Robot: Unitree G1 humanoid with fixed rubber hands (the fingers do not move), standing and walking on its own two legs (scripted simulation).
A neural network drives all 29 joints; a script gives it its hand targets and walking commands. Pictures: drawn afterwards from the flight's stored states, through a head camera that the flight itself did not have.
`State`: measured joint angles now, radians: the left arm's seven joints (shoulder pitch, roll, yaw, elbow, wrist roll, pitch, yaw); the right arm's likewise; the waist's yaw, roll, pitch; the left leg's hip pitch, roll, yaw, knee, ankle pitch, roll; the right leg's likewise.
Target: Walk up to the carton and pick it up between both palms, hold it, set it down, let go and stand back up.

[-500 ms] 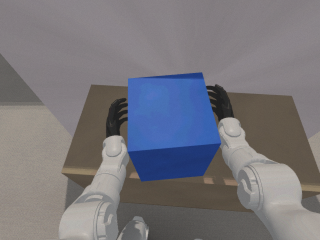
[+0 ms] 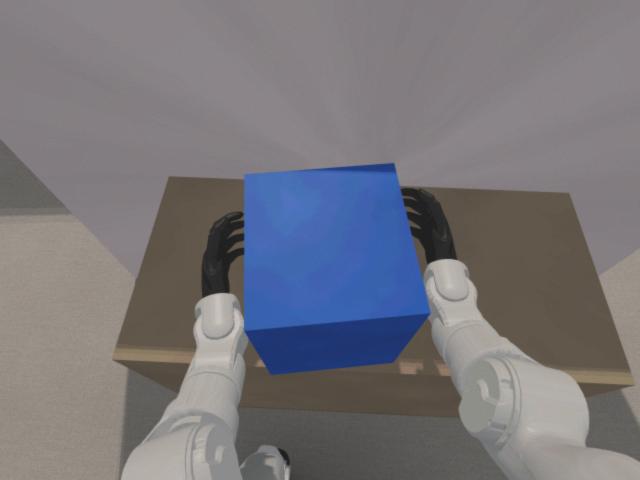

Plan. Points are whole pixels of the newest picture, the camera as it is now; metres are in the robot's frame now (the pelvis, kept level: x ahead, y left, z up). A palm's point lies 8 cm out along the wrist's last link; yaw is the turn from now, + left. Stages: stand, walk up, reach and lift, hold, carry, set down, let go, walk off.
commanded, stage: reach and lift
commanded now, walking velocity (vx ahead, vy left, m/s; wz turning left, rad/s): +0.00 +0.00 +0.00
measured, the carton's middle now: (326, 278) +0.38 +0.06 -0.07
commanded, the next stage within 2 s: none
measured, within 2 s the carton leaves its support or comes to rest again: leaves its support in 1.20 s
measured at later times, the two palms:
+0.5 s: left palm (219, 278) +0.34 +0.19 -0.01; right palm (434, 249) +0.42 -0.09 +0.00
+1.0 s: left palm (213, 288) +0.32 +0.20 -0.01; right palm (429, 249) +0.42 -0.08 +0.00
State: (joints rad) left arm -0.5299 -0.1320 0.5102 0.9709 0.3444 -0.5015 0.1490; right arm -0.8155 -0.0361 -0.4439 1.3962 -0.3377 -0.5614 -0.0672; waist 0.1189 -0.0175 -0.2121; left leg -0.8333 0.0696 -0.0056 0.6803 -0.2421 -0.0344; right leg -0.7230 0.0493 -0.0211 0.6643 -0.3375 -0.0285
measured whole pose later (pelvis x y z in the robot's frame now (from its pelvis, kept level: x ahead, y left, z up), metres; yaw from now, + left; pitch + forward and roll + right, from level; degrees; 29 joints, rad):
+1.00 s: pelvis +0.02 +0.00 +0.02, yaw +1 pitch +25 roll -1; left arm -0.45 -0.12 0.50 1.02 0.25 -0.68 0.14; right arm -0.74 -0.02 -0.29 1.41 -0.33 -0.75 -0.15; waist 0.10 -0.01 -0.21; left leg -0.75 0.07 0.01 0.46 -0.15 -0.03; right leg -0.62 0.04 -0.05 0.43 -0.24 -0.03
